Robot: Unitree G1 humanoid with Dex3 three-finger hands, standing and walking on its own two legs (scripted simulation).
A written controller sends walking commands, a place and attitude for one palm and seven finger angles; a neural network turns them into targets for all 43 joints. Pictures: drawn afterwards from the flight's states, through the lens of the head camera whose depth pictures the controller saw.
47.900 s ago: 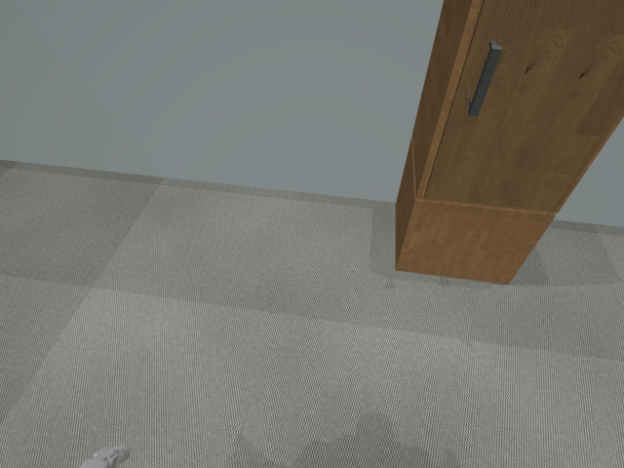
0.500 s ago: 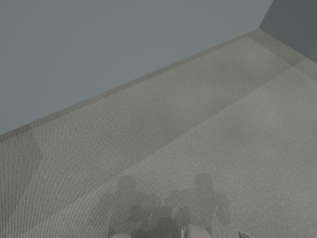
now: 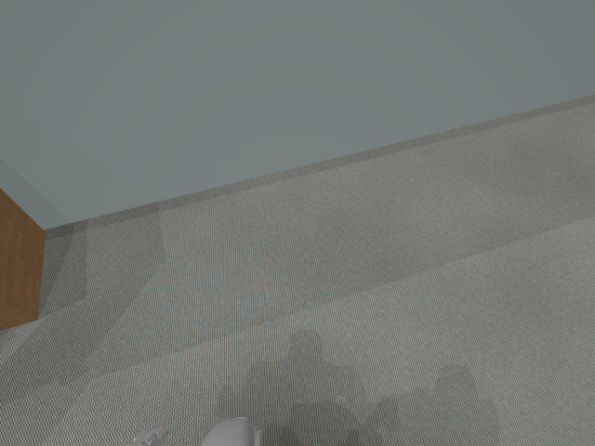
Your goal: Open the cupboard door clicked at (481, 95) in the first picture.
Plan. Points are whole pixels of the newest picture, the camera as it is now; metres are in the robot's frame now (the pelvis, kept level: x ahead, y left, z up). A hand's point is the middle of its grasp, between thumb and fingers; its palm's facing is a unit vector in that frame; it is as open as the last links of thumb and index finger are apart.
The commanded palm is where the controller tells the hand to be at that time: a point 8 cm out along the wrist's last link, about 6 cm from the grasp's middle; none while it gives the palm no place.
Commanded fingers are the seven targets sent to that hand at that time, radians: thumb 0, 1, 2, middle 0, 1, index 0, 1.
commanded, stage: turn to face it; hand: left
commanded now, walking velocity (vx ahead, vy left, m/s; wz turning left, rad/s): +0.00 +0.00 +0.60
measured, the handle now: out of the picture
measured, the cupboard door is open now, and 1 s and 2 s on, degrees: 46 46 46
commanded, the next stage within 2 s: take the last steps up to it in 1.66 s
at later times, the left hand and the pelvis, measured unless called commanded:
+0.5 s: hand out of the picture +0.06 +0.24 -0.16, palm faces +0.27 -0.92 -0.27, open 7.4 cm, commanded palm none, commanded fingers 0.00 0.90 0.90 -0.20 -0.30 -0.20 -0.30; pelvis +0.00 +0.01 +0.00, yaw +16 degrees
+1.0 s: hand out of the picture -0.06 +0.23 -0.19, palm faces +0.57 -0.79 -0.23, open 7.4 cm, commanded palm none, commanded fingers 0.00 0.90 0.90 -0.20 -0.30 -0.20 -0.30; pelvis +0.01 +0.02 -0.02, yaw +34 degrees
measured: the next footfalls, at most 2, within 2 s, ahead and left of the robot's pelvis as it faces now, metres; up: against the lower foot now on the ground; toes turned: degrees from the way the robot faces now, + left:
left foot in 0.12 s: +0.04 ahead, +0.13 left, +0.00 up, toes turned +10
right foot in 0.54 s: +0.08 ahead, -0.12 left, +0.00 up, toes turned +16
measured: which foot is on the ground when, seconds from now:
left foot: up 0.00-0.10, down 0.12-0.54, up 0.56-0.88, down 0.90-1.00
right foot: down 0.00-0.12, up 0.14-0.52, down 0.54-0.90, up 0.92-1.00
